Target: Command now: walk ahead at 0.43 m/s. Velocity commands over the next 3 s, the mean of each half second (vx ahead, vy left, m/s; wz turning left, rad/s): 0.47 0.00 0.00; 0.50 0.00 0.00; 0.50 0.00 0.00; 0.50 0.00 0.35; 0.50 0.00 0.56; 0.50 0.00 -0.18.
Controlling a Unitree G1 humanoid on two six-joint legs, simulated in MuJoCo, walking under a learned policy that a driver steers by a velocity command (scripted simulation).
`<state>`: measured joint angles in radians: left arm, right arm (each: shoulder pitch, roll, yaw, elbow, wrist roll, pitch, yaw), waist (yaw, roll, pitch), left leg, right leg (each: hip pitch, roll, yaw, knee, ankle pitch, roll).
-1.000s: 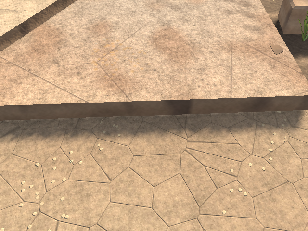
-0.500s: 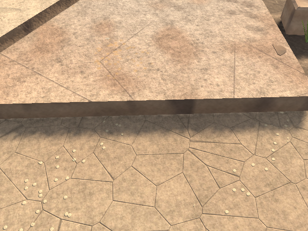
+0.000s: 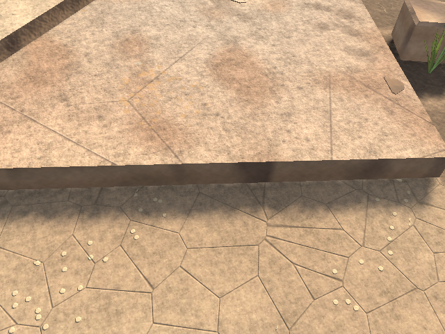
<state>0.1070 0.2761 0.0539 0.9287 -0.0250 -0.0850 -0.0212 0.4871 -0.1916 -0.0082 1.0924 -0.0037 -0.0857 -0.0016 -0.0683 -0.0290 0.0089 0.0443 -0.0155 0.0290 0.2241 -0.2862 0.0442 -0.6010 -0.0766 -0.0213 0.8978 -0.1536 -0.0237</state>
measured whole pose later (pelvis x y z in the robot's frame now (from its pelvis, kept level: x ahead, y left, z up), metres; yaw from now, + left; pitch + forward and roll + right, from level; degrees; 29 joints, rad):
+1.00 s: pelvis +0.56 +0.01 +0.00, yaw +0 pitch +0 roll +1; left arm 0.17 0.25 0.04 0.96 0.04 -0.04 -0.03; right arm 0.39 -0.20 -0.04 1.02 -0.01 -0.10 0.01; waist -0.02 -0.05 0.03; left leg -0.08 -0.07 0.10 0.25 -0.17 0.09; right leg -0.58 -0.10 -0.01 0.97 -0.17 -0.03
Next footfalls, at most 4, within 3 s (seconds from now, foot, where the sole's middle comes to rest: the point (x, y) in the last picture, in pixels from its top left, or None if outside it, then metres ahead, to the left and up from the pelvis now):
0.20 right None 0.30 -0.13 -0.78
0.70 left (180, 312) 0.58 0.08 -0.78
1.24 right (234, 234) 0.84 -0.11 -0.78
1.86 left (184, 134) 1.21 0.06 -0.66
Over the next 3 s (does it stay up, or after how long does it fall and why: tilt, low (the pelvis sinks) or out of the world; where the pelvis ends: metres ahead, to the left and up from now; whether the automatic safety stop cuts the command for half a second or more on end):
stays up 1.64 0.25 0.10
